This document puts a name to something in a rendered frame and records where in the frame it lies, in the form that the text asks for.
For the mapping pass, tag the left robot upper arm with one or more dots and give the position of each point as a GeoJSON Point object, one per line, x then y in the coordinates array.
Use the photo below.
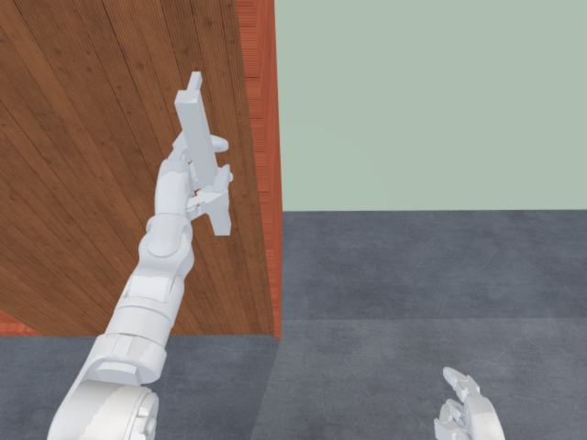
{"type": "Point", "coordinates": [100, 410]}

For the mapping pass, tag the robot left forearm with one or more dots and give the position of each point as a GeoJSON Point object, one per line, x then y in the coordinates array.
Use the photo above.
{"type": "Point", "coordinates": [131, 351]}

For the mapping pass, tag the handle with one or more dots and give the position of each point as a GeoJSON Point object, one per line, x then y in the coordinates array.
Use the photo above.
{"type": "Point", "coordinates": [190, 109]}

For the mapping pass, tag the robot left hand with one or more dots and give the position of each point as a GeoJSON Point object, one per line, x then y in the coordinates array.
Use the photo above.
{"type": "Point", "coordinates": [177, 181]}

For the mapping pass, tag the robot right hand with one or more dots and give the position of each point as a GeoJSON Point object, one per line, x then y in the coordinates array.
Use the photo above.
{"type": "Point", "coordinates": [476, 420]}

